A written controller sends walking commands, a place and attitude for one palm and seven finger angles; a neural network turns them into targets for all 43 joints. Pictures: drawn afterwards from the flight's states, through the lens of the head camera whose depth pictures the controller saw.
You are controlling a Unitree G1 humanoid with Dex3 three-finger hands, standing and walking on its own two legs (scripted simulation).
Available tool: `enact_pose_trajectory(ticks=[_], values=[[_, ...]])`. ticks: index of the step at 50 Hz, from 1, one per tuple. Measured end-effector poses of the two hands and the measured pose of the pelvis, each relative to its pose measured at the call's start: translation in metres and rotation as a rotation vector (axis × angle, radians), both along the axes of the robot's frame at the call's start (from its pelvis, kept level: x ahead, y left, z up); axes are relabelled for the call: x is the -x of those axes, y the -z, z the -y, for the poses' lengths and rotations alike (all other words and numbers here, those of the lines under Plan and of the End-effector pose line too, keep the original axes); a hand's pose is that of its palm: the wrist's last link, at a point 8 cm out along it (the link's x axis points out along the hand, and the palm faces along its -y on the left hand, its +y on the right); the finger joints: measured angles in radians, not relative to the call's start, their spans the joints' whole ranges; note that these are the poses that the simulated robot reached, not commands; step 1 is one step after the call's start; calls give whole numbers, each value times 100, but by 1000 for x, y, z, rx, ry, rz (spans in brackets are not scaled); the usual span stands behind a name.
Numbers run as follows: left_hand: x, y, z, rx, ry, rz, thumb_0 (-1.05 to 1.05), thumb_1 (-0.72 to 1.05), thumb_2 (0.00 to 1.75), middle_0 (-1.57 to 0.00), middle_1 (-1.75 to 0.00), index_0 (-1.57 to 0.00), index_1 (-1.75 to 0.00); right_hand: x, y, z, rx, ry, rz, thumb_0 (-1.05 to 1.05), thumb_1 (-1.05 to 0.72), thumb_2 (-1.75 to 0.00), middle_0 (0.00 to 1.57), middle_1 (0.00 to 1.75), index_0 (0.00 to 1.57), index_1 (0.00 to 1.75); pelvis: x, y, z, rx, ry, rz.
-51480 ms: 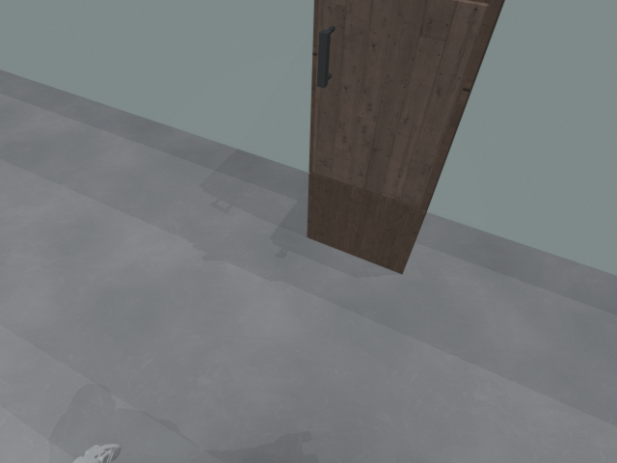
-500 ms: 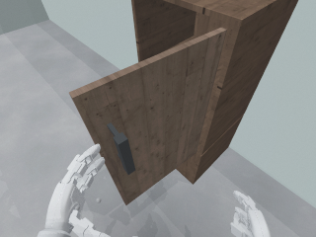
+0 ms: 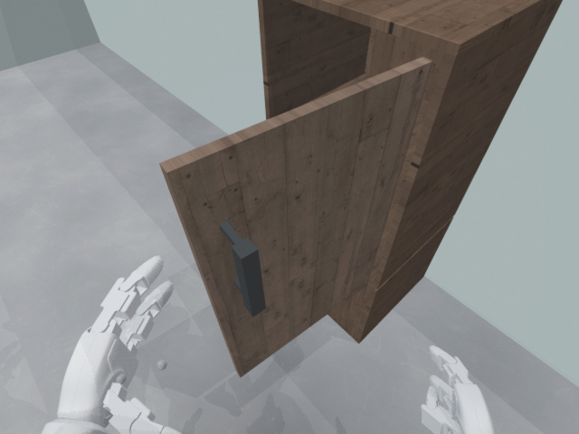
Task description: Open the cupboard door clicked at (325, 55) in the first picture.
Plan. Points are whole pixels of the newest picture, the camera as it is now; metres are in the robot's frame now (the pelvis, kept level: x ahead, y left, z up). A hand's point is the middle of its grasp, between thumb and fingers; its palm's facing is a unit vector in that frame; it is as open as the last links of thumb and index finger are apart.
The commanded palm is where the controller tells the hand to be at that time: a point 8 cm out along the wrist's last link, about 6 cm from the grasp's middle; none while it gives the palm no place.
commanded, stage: draw the hand back to the body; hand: left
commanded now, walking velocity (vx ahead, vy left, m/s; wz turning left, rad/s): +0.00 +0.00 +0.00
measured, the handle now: (242, 270) +0.31 +0.09 +0.09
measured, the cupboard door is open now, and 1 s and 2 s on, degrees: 84 84 84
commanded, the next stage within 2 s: step back with the hand held close in 1.38 s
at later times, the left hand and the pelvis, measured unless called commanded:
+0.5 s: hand (94, 336) +0.19 +0.21 +0.14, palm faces +0.22 -0.93 -0.30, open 14.9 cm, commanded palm +0.14 +0.26 +0.17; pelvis +0.01 +0.01 +0.03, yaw -1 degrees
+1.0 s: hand (32, 272) +0.22 +0.26 +0.20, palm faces +0.41 -0.82 -0.40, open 9.1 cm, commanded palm +0.17 +0.31 +0.22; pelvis +0.03 +0.01 +0.05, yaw -2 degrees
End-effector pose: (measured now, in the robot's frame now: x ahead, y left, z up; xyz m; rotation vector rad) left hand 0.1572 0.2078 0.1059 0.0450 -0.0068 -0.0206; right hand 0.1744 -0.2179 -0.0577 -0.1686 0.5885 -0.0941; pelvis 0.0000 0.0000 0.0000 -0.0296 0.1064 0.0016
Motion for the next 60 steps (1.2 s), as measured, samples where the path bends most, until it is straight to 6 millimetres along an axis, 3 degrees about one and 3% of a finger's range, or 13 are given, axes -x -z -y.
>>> enact_pose_trajectory(ticks=[16, 19, 32, 52, 60], values=[[3, -29, -29, -35, -26, 6, -1, -47, 32, -15, -30, -16, -30, -5, -17, -17, 6, -36, 42, 2, -91, -90, 20, 30, 20, 30, -1, -12, -11, 9, -7, 52], [2, -39, -37, -154, -109, -3, -1, -42, 34, -15, -30, -16, -30, -6, -22, -17, 27, -31, 34, 2, -91, -90, 20, 30, 20, 30, -3, -18, -12, 8, 1, 72], [-5, -68, -66, -329, -316, -7, 0, -3, 51, -17, -30, -18, -30, -11, -30, -19, 51, -31, -44, 2, -91, -90, 20, 30, 20, 30, -16, -41, -18, -7, 18, 140], [-24, -115, -96, -413, -440, 141, 1, 66, 80, -20, -30, -20, -30, -26, -32, -8, 42, -25, -91, 1, -91, -90, 20, 30, 20, 30, -27, -49, -12, -16, 31, 170], [-24, -111, -90, -391, -435, 125, 2, 83, 88, -20, -30, -21, -30, -20, -30, 1, 40, -8, -108, 1, -91, -90, 20, 30, 20, 30, -25, -50, -7, -17, 35, 175]])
